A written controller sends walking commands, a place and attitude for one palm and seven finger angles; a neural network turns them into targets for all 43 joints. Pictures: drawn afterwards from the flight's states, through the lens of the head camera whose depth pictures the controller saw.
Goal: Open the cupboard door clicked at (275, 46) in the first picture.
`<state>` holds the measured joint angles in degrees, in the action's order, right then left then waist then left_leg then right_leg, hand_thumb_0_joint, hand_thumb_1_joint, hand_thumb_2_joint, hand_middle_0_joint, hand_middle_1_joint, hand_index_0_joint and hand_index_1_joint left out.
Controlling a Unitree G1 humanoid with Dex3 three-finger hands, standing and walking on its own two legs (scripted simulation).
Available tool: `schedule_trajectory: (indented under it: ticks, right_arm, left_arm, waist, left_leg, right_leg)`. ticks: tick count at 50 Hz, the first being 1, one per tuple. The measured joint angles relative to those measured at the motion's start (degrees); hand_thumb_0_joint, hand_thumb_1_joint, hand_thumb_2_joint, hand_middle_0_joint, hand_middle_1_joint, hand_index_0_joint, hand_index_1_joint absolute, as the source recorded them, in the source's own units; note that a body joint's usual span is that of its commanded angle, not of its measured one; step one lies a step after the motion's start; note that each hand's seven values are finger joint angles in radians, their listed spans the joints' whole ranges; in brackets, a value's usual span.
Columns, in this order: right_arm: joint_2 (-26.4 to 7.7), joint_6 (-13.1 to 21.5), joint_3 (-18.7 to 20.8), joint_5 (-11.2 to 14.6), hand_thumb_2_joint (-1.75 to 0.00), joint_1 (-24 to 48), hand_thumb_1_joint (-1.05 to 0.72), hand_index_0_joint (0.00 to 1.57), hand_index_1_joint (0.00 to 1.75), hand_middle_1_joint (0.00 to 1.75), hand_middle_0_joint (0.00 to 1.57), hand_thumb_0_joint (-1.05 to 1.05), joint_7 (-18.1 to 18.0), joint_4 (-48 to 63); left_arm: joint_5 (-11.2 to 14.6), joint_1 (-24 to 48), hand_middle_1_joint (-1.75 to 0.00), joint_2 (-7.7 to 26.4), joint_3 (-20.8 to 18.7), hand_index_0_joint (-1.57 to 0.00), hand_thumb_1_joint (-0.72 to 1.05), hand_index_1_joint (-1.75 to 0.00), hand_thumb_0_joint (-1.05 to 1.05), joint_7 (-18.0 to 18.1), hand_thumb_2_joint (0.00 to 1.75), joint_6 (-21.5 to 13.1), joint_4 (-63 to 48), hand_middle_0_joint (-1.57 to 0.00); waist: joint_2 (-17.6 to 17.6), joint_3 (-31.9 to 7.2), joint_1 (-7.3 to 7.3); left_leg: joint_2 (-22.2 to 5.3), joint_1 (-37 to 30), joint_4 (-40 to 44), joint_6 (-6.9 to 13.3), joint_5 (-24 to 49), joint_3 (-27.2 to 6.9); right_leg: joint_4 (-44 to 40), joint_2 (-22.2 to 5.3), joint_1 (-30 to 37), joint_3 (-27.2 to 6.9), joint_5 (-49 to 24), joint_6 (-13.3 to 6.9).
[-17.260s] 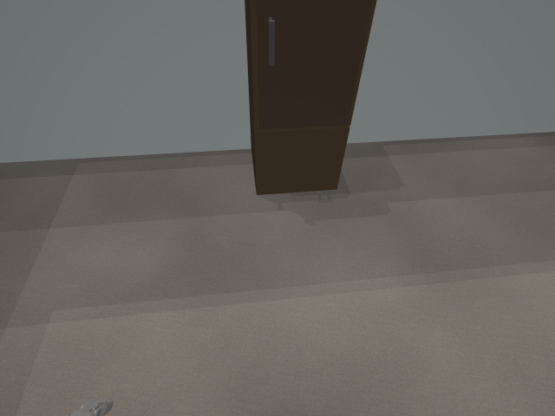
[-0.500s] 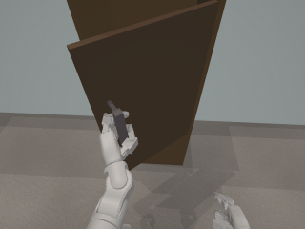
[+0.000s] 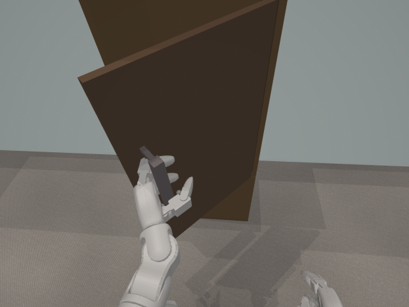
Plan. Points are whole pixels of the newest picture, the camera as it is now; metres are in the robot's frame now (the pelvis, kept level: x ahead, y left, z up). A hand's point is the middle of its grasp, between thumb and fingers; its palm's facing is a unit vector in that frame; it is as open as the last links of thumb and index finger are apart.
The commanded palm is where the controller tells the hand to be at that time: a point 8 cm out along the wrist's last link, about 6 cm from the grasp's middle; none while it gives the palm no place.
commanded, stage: open thumb and fingers to let go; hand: left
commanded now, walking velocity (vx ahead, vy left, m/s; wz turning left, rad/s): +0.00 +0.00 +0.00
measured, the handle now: (157, 177) +0.35 +0.11 +0.07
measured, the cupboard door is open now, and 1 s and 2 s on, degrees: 46 49 48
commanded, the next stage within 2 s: slide the hand sideways off the handle in 0.52 s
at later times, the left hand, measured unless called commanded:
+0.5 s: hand (177, 194) +0.31 +0.07 +0.07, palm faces +0.26 -0.96 -0.01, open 14.7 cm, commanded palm +0.27 +0.11 +0.07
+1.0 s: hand (173, 214) +0.27 +0.07 +0.07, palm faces -0.15 -0.99 +0.05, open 16.1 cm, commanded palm +0.25 +0.13 +0.07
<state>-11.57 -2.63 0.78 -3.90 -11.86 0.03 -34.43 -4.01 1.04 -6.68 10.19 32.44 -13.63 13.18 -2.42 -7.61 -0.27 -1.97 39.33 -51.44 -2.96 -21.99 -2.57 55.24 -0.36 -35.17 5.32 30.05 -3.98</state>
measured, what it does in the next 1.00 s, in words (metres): shifts its weight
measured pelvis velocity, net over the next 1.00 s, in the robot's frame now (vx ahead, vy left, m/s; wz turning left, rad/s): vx -0.01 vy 0.05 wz -0.05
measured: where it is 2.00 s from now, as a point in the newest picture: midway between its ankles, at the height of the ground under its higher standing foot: outside the picture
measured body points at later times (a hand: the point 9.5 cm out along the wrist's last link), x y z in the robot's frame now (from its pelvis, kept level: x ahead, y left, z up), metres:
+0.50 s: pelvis +0.00 +0.02 +0.00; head +0.02 +0.00 +0.45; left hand +0.29 +0.12 +0.07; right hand +0.17 -0.20 -0.10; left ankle +0.04 +0.17 -0.68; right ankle -0.02 -0.07 -0.68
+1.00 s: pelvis -0.01 +0.05 +0.00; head +0.02 +0.04 +0.45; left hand +0.27 +0.12 +0.07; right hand +0.14 -0.18 -0.09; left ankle +0.04 +0.17 -0.68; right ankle -0.02 -0.07 -0.68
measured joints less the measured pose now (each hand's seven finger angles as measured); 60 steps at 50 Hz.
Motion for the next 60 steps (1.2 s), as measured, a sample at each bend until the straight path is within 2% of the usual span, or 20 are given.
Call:
schedule_trajectory:
  ticks: [9,14,22,32,33,34,37,39,41,43,45,47,50,54,56,60]
  right_arm:
    - [0.29,-0.09,-0.07,0.17,-0.9,-0.44,-0.91,0.2,0.3,0.3,0.2,0.01,-0.26,0.04]
    - [0.47,-0.11,-0.14,0.21,-0.9,0.06,-0.91,0.2,0.3,0.3,0.2,0.01,-0.28,0.46]
    - [0.93,0.15,-0.36,0.22,-0.9,0.75,-0.91,0.2,0.3,0.3,0.2,0.01,0.12,1.45]
    - [1.64,0.34,-0.84,0.31,-0.9,1.05,-0.9,0.2,0.3,0.3,0.2,0.01,0.86,2.04]
    - [1.66,0.38,-1.08,0.38,-0.9,1.09,-0.9,0.2,0.3,0.3,0.2,0.01,1.0,2.01]
    - [1.65,0.31,-1.21,0.6,-0.9,0.9,-0.9,0.2,0.3,0.3,0.2,0.01,1.16,2.31]
    - [1.2,0.24,-1.36,1.49,-0.9,-0.32,-0.9,0.2,0.3,0.3,0.2,0.01,0.89,3.59]
    - [0.48,0.48,-1.44,2.4,-0.9,-1.05,-0.9,0.2,0.3,0.3,0.2,0.01,0.5,4.27]
    - [-0.27,0.9,-1.63,3.36,-0.9,-1.42,-0.9,0.2,0.3,0.3,0.2,0.01,-0.06,4.52]
    - [-0.65,1.24,-1.85,3.92,-0.9,-1.68,-0.9,0.2,0.3,0.3,0.2,0.01,-0.44,4.51]
    - [-0.63,1.51,-2.02,4.04,-0.9,-2.1,-0.9,0.2,0.3,0.3,0.2,0.01,-0.43,4.65]
    - [-0.33,1.8,-2.09,3.83,-0.9,-2.58,-0.9,0.2,0.3,0.3,0.2,0.01,0.0,5.1]
    - [0.18,2.13,-1.99,3.34,-0.9,-3.2,-0.9,0.2,0.3,0.3,0.2,0.01,1.03,6.32]
    - [0.48,1.8,-1.79,2.95,-0.9,-3.09,-0.9,0.2,0.3,0.3,0.2,0.01,2.08,7.62]
    - [0.46,1.42,-1.79,3.01,-0.9,-2.82,-0.9,0.2,0.3,0.3,0.2,0.01,2.13,8.08]
    - [0.24,1.1,-2.12,3.5,-0.9,-2.24,-0.9,0.2,0.3,0.3,0.2,0.01,1.38,8.75]
  left_arm:
    - [0.18,-0.46,-1.24,0.08,0.28,-0.33,-0.17,-1.24,0.01,-0.92,0.44,-0.93,0.12,-0.35]
    - [0.03,-0.29,-1.15,0.13,0.87,-0.31,-0.36,-1.15,0.0,-0.95,0.36,-0.97,0.38,-0.33]
    - [-0.55,0.07,-0.86,0.33,2.72,-0.28,-0.47,-0.86,-0.01,-0.38,0.31,-0.16,0.36,-0.31]
    - [-0.98,0.53,-0.61,0.56,4.62,-0.38,-0.5,-0.65,-0.01,-0.47,0.3,1.37,-0.21,-0.41]
    - [-1.5,0.32,-0.6,0.95,4.62,-0.37,-0.5,-0.63,-0.01,-1.54,0.3,1.21,-0.44,-0.41]
    - [-1.72,-0.16,-0.57,1.89,4.48,-0.35,-0.5,-0.6,-0.01,-4.58,0.3,0.49,-0.91,-0.4]
    - [-1.17,-1.12,-0.49,7.25,4.9,-0.27,-0.5,-0.52,-0.01,-16.89,0.3,-2.67,-1.8,-0.34]
    - [1.27,-1.21,-0.44,10.18,5.66,-0.23,-0.5,-0.46,-0.01,-23.86,0.3,-3.81,-2.24,-0.29]
    - [4.92,-1.08,-0.4,10.77,5.9,-0.2,-0.5,-0.42,-0.01,-27.9,0.3,-3.65,-2.23,-0.26]
    - [7.86,-1.2,-0.37,9.49,5.28,-0.18,-0.5,-0.38,-0.01,-28.94,0.3,-2.37,-2.02,-0.23]
    - [8.91,-1.77,-0.35,7.73,4.54,-0.18,-0.5,-0.36,-0.01,-28.18,0.3,-1.24,-2.26,-0.21]
    - [8.08,-2.93,-0.33,6.54,4.65,-0.19,-0.5,-0.35,-0.01,-26.69,0.3,-0.88,-3.31,-0.19]
    - [5.4,-5.52,-0.32,5.65,4.84,-0.19,-0.5,-0.34,-0.01,-24.24,0.3,-2.22,-5.83,-0.17]
    - [2.37,-8.87,-0.31,6.73,5.21,-0.18,-0.5,-0.32,-0.01,-23.22,0.3,-3.74,-9.25,-0.17]
    - [2.15,-10.58,-0.31,7.87,5.1,-0.17,-0.5,-0.32,-0.01,-23.81,0.3,-3.79,-10.87,-0.17]
    - [3.9,-13.48,-0.32,9.99,4.37,-0.16,-0.5,-0.31,-0.01,-25.94,0.3,-2.79,-13.63,-0.19]
  waist:
    - [0.13,-0.14,0.1]
    - [0.27,-0.19,0.07]
    - [0.4,-0.25,-0.06]
    - [0.3,-0.05,-0.06]
    - [0.47,0.04,-0.22]
    - [0.69,0.13,-0.29]
    - [0.75,0.44,-0.13]
    - [0.06,0.94,-0.22]
    - [-0.75,1.71,-0.39]
    - [-0.95,2.26,-0.46]
    - [-0.57,2.33,-0.46]
    - [0.09,2.02,-0.56]
    - [0.9,1.44,-0.73]
    - [1.19,1.17,-0.64]
    - [1.03,1.23,-0.42]
    - [0.49,1.65,0.01]
  left_leg:
    - [0.12,-0.11,0.07,0.04,-0.14,0.25]
    - [0.11,-0.13,-0.13,-0.1,-0.27,0.46]
    - [0.13,0.22,-1.28,0.05,-0.81,0.79]
    - [0.16,0.82,-2.86,0.98,-1.39,1.1]
    - [0.3,0.93,-2.93,1.11,-1.37,1.17]
    - [0.45,1.11,-3.01,1.25,-1.31,1.25]
    - [0.72,1.54,-3.45,1.62,-1.27,1.41]
    - [0.78,1.42,-3.81,1.86,-1.38,1.36]
    - [0.75,0.84,-3.82,2.11,-1.44,1.46]
    - [0.75,0.04,-3.23,2.31,-1.24,1.92]
    - [0.83,-0.58,-2.41,2.55,-0.93,2.54]
    - [0.86,-0.73,-1.9,2.71,-0.74,3.09]
    - [0.79,-0.1,-2.3,2.75,-0.97,3.51]
    - [0.61,1.13,-3.96,2.68,-1.79,3.48]
    - [0.52,1.33,-4.51,2.64,-2.11,3.39]
    - [0.47,0.93,-4.63,2.51,-2.29,3.05]
  right_leg:
    - [-0.09,-0.12,0.05,-0.29,0.06,0.23]
    - [-0.25,-0.15,0.15,-0.55,-0.11,0.57]
    - [-0.1,-0.21,0.16,-0.93,-0.22,1.3]
    - [0.05,-0.25,0.12,-1.29,-0.57,2.18]
    - [0.2,-0.4,-0.01,-1.35,-0.57,2.28]
    - [0.41,-0.56,-0.24,-1.42,-0.56,2.37]
    - [0.91,-0.85,-0.67,-1.57,-0.54,2.61]
    - [0.86,-0.9,-0.32,-1.53,-0.62,2.85]
    - [0.36,-0.86,0.44,-1.63,-0.9,3.16]
    - [-0.31,-0.9,1.09,-2.1,-1.34,3.48]
    - [-0.87,-1.01,1.37,-2.69,-1.73,3.72]
    - [-1.05,-1.09,1.17,-3.23,-1.92,3.88]
    - [-0.4,-1.07,0.27,-3.66,-1.7,3.91]
    - [1.18,-0.91,-0.92,-3.68,-0.91,3.79]
    - [1.66,-0.83,-1.07,-3.62,-0.61,3.72]
    - [1.62,-0.74,-0.48,-3.29,-0.41,3.6]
